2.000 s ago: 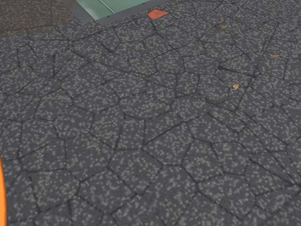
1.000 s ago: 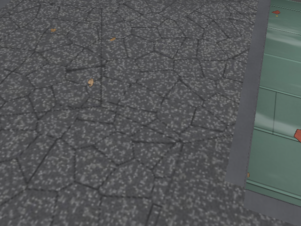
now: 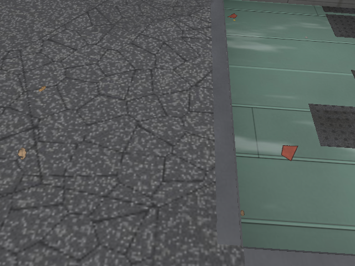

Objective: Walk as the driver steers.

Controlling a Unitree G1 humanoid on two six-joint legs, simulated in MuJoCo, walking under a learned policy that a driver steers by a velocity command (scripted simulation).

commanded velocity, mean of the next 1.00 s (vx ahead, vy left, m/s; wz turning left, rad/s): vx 0.25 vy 0.00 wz -0.01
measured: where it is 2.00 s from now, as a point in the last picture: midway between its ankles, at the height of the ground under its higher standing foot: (169, 191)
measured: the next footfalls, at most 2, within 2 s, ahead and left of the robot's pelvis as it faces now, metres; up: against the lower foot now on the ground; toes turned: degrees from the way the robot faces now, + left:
right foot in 0.38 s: +0.40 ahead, -0.13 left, +0.00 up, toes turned -1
left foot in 0.78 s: +0.39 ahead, +0.12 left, +0.00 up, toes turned +0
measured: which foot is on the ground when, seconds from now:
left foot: down 0.00-0.38, up 0.40-0.76, down 0.78-1.00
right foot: up 0.00-0.36, down 0.38-1.00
